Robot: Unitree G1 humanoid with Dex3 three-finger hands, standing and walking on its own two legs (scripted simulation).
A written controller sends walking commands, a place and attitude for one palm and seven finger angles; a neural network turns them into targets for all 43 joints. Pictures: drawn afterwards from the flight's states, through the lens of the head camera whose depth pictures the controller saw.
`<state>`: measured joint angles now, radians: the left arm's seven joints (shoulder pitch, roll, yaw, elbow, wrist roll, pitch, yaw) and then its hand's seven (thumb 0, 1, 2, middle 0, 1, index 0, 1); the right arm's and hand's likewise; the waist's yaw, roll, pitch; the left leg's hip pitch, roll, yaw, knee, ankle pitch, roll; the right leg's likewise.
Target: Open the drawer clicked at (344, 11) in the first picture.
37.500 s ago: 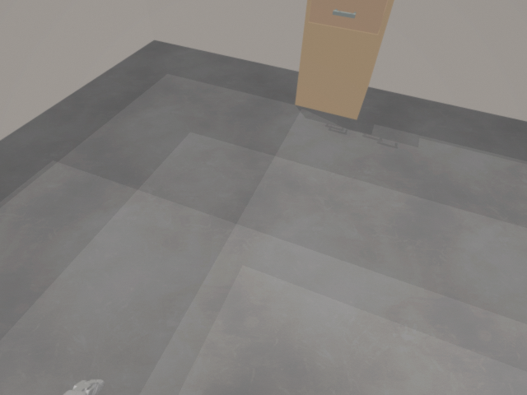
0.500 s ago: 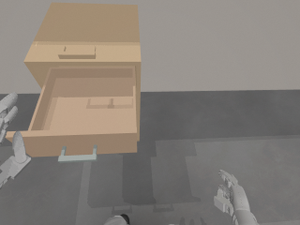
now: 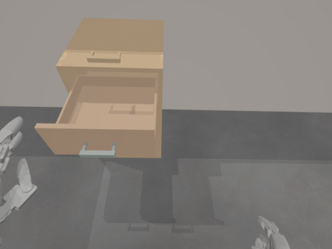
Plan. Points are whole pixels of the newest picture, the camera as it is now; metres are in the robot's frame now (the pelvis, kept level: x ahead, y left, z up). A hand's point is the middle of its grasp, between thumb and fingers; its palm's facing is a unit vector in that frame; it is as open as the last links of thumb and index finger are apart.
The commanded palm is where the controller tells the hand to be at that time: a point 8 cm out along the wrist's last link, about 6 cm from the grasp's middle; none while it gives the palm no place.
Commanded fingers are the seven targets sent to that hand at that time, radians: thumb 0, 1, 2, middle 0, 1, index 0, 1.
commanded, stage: stop stepping back and stand still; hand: left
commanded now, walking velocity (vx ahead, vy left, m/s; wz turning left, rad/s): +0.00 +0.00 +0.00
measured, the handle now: (98, 149) +0.44 +0.25 -0.14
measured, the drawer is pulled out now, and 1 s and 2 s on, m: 0.30 0.30 0.30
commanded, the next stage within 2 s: let the arm hang, fingers relaxed in 0.32 s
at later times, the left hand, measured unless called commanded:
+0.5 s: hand (38, 200) +0.20 +0.26 +0.06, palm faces +0.20 -0.86 -0.46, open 7.4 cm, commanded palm none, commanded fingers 0.00 0.90 0.90 -0.20 -0.30 -0.20 -0.30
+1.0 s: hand out of the picture -0.06 +0.20 -0.17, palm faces +0.03 -0.98 -0.20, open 7.3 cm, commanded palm none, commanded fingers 0.00 0.90 0.90 -0.20 -0.30 -0.20 -0.30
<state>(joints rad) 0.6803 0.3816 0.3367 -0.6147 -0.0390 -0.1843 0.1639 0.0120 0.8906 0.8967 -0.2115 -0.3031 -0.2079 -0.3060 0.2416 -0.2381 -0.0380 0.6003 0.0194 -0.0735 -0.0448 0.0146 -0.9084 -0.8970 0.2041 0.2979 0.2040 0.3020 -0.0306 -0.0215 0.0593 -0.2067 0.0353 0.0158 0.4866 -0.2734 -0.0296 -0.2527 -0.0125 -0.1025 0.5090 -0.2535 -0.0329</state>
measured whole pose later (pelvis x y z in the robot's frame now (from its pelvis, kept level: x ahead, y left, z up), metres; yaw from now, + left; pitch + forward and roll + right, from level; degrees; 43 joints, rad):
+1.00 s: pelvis -0.01 +0.02 +0.00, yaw -1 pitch -2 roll -1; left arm 0.34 0.16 0.02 1.13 0.01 0.03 0.03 0.00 0.93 0.90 -0.20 -0.30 -0.20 -0.30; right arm 0.36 -0.12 0.00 1.10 -0.01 0.03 -0.04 0.01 -0.91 -0.90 0.20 0.30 0.20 0.30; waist 0.00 0.01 0.10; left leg -0.18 0.03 0.03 0.46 -0.25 0.00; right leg -0.20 -0.01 -0.09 0.42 -0.19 -0.02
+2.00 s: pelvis +0.00 +0.02 +0.01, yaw -2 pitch -2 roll +0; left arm 0.30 0.10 0.03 1.14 0.01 0.00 0.04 0.00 0.91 0.90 -0.20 -0.30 -0.20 -0.30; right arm 0.34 -0.08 -0.01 1.12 -0.01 0.00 -0.05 0.00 -0.91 -0.90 0.20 0.30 0.20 0.30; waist -0.01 0.01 0.07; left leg -0.14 0.03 0.05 0.44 -0.26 -0.01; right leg -0.19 -0.01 -0.07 0.43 -0.21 -0.02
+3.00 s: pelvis +0.02 +0.01 +0.01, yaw -1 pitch -2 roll +0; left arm 0.28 0.11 0.03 1.15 0.00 0.00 0.04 0.00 0.91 0.90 -0.20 -0.30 -0.20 -0.30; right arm 0.32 -0.09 -0.01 1.14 -0.01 0.00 -0.05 0.00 -0.91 -0.90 0.20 0.30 0.20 0.30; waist -0.01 0.01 0.07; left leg -0.10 0.04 0.04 0.40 -0.27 -0.02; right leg -0.15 0.00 -0.08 0.41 -0.23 -0.02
